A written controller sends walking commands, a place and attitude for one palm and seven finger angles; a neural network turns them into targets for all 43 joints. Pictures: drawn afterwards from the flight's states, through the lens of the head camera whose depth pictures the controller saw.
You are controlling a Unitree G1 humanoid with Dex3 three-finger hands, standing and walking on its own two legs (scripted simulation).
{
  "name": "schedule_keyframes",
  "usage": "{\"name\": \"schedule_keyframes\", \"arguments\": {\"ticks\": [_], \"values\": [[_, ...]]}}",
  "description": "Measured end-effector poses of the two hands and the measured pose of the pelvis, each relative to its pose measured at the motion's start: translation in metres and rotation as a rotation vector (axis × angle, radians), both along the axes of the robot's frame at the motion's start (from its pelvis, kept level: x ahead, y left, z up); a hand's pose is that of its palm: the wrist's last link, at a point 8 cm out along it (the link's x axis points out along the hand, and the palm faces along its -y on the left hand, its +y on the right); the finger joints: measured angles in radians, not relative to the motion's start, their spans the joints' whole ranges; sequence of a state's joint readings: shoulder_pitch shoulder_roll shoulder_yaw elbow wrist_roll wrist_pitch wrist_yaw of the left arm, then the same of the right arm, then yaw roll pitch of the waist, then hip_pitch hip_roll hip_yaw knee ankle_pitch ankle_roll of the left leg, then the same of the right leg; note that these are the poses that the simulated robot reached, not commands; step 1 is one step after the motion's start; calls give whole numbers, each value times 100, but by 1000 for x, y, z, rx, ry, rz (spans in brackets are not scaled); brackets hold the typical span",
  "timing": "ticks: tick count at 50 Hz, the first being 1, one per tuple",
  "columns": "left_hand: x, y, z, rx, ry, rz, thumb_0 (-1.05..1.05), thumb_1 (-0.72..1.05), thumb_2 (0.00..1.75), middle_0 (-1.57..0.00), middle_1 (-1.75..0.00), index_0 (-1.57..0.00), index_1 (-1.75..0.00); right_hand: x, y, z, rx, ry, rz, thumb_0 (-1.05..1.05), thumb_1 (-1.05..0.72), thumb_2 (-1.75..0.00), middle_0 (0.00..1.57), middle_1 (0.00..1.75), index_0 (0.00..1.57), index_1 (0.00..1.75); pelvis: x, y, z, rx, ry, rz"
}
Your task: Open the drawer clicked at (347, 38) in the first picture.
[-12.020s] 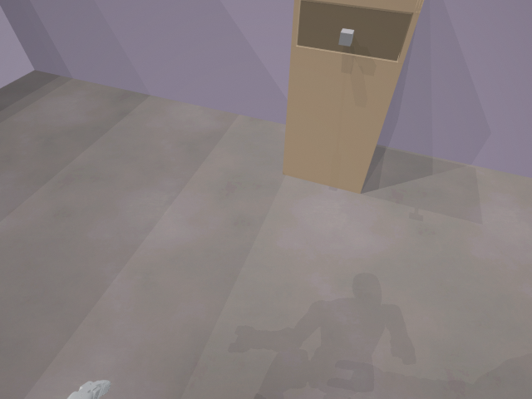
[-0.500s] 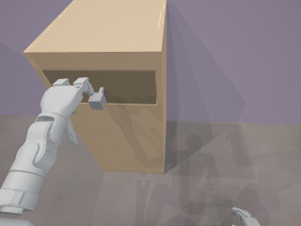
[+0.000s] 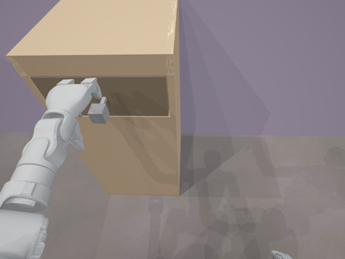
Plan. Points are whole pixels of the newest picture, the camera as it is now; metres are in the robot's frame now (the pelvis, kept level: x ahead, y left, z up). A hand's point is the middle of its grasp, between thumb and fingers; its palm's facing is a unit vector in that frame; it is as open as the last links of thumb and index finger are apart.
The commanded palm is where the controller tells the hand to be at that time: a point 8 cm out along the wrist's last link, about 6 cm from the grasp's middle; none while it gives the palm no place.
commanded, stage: move the hooked fingers above the handle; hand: left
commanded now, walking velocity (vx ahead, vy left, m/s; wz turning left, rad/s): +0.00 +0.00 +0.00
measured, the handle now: (101, 108) +0.51 +0.24 +0.04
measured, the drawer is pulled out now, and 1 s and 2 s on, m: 0.00 0.00 0.00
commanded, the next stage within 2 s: none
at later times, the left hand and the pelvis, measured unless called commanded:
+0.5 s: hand (82, 102) +0.47 +0.26 +0.10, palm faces -0.03 -0.03 -1.00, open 13.8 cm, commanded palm +0.45 +0.26 +0.16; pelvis +0.01 +0.01 -0.01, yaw -2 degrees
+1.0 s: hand (81, 104) +0.46 +0.26 +0.10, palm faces -0.06 -0.02 -1.00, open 13.8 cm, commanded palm +0.45 +0.26 +0.16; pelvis +0.00 +0.01 -0.01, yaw -1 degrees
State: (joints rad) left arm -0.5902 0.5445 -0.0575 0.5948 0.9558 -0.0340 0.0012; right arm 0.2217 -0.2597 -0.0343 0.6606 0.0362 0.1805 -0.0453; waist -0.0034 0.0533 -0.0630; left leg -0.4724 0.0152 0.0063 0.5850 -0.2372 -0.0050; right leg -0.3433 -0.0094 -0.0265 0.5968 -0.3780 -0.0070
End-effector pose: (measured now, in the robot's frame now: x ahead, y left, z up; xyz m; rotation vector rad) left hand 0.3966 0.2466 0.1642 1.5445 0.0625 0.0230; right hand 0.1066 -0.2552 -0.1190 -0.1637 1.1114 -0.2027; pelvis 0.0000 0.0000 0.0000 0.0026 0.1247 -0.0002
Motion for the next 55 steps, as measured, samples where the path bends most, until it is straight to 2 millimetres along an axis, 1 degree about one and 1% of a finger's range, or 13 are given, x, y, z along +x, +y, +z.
{"name": "schedule_keyframes", "arguments": {"ticks": [3, 7, 13, 19, 23, 28, 35, 39, 43, 49, 52, 55], "values": [[7, 1, 0, 5, 20, -2, 0, -49, 30, -32, -120, -32, -120, -12, -6, -2, -13, 28, -23, 1, -90, -90, 20, 30, 20, 30, 1, -2, -1, -1, 9, -1], [17, -2, -2, 0, 33, -30, 0, -49, 30, -32, -120, -32, -120, -27, -14, -4, -30, 67, -51, 1, -90, -90, 20, 30, 20, 30, 2, -3, -2, -2, 21, -2], [33, -3, -6, -12, 31, -48, 0, -49, 30, -32, -120, -32, -120, -50, -22, -5, -51, 122, -95, 1, -90, -90, 20, 30, 20, 30, 2, -2, -4, -4, 49, -12], [46, 8, -6, -5, 7, -17, 0, -48, 30, -32, -120, -32, -120, -69, -22, -7, -59, 170, -129, 1, -90, -90, 20, 30, 20, 30, 3, 1, -7, -8, 78, -21], [50, 12, -6, 2, 4, -7, 0, -48, 30, -32, -120, -32, -120, -77, -18, -8, -53, 192, -143, 1, -90, -90, 20, 30, 20, 30, 5, 4, -7, -10, 87, -28], [47, 11, -8, -12, 13, -25, 0, -48, 30, -32, -120, -32, -120, -76, -10, -8, -38, 193, -151, 1, -90, -90, 20, 30, 20, 30, 7, 9, -6, -11, 82, -32], [44, 10, -11, -14, 6, -49, 0, -48, 30, -32, -120, -32, -120, -61, 1, -7, -28, 148, -130, 1, -90, -90, 21, 30, 20, 30, 5, 14, -6, -14, 73, -27], [45, 12, -7, -5, -17, -40, 0, -49, 30, -32, -120, -32, -120, -53, 4, -6, -26, 121, -115, 0, -90, -90, 21, 30, 20, 30, 3, 15, -7, -16, 76, -25], [45, 13, -1, -1, -29, -22, 0, -49, 30, -32, -120, -32, -120, -49, 6, -7, -22, 107, -104, 0, -90, -90, 21, 30, 20, 30, 1, 16, -7, -16, 76, -23], [48, 15, -6, 11, 29, 10, 0, -49, 30, -32, -120, -32, -120, -52, 4, -6, -28, 109, -103, 0, -90, -90, 21, 30, 20, 30, 0, 15, -7, -16, 74, -21], [48, 9, -9, 8, 44, -18, 0, -49, 30, -32, -120, -32, -120, -58, 1, -5, -38, 120, -109, 0, -90, -90, 21, 30, 20, 30, 0, 14, -7, -16, 74, -20], [49, -1, -10, -1, 34, -66, 0, -49, 30, -32, -120, -32, -120, -64, -2, -5, -47, 136, -115, 0, -90, -90, 21, 30, 20, 30, 0, 13, -7, -16, 75, -20]]}}
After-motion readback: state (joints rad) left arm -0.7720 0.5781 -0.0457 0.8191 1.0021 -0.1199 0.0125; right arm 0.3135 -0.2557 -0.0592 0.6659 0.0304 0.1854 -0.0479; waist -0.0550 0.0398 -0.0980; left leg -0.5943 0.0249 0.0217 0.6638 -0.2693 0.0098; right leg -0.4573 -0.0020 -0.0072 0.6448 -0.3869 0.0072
